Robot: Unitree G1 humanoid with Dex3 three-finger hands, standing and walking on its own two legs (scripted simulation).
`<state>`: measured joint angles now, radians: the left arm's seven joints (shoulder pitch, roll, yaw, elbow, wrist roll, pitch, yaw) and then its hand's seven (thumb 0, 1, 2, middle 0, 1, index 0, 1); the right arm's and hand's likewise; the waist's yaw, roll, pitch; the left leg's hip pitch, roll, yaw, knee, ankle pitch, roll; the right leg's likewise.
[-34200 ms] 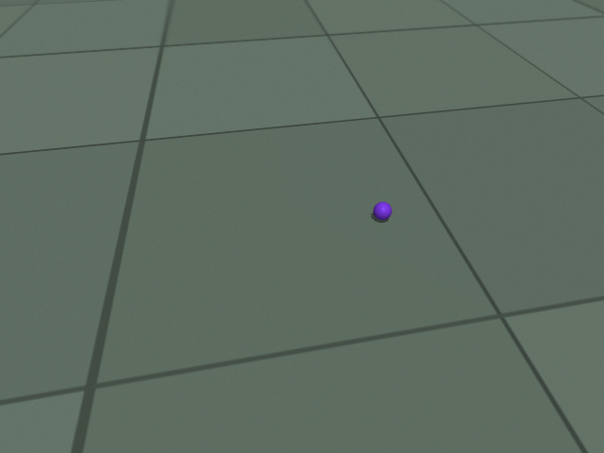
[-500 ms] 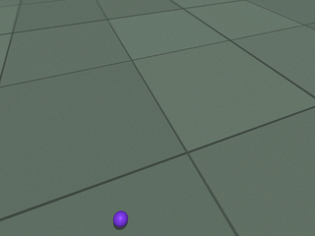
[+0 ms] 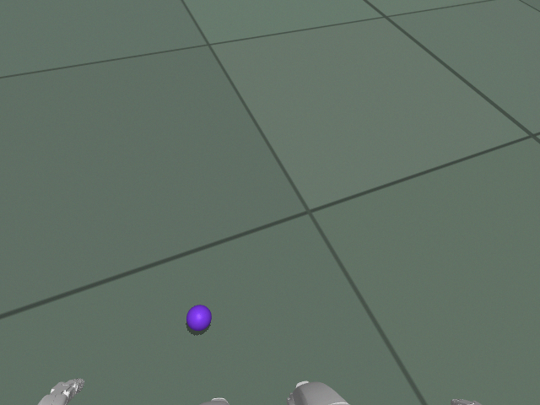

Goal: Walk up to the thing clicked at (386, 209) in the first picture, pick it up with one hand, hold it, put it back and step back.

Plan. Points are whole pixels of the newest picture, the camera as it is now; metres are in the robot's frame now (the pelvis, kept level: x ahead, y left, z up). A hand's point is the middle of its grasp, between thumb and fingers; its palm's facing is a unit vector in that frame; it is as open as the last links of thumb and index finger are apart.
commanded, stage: step back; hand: left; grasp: from above
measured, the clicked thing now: (199, 317) +0.47 +0.20 -0.72
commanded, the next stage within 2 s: none
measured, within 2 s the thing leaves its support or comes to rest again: neither
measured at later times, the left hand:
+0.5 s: hand out of the picture -0.06 +0.24 -0.13, palm faces -0.04 -0.91 -0.41, open 7.4 cm
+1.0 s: hand out of the picture -0.17 +0.23 -0.15, palm faces -0.04 -0.92 -0.39, open 7.4 cm
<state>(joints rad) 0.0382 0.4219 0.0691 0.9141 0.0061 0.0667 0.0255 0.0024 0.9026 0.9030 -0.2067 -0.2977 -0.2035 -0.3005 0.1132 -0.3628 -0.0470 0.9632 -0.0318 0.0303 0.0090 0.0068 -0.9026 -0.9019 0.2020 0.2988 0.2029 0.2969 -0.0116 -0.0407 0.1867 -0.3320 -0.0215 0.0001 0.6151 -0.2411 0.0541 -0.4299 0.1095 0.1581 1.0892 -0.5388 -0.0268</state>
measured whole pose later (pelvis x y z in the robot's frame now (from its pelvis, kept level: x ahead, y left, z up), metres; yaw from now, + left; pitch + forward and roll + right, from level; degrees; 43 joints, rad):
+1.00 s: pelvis -0.29 -0.04 -0.01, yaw -3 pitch -2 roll -1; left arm 0.15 0.39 0.08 0.82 0.01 0.05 0.00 0.00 0.90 0.90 -0.21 -0.30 -0.20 -0.30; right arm 0.09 -0.38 -0.03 0.80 -0.04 0.03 -0.01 0.01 -0.90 -0.90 0.21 0.30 0.21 0.30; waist 0.01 -0.01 0.18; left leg -0.39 0.04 0.01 0.65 -0.22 0.01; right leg -0.28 0.03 0.07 0.81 -0.46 0.01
